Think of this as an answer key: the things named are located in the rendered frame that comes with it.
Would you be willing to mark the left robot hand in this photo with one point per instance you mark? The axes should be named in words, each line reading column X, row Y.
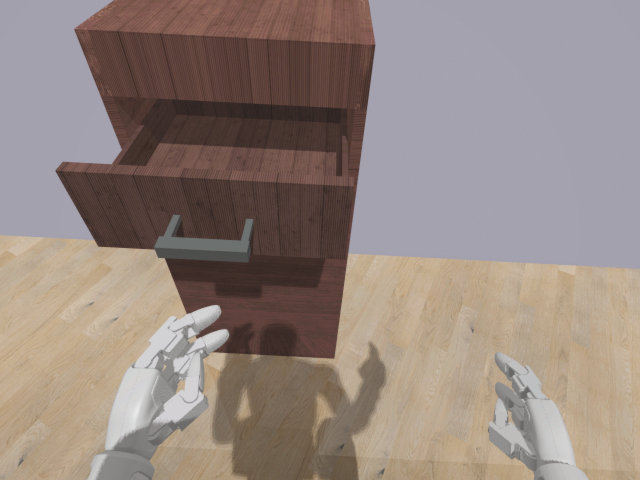
column 135, row 425

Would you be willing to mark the handle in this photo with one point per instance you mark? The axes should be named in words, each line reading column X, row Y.
column 169, row 246

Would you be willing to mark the right robot hand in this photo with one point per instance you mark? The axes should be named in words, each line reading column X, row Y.
column 536, row 417

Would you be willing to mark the robot left forearm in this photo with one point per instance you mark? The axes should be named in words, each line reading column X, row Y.
column 116, row 465

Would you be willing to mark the cabinet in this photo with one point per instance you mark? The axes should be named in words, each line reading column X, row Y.
column 314, row 53

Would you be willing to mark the drawer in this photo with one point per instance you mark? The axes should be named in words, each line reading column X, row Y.
column 217, row 164

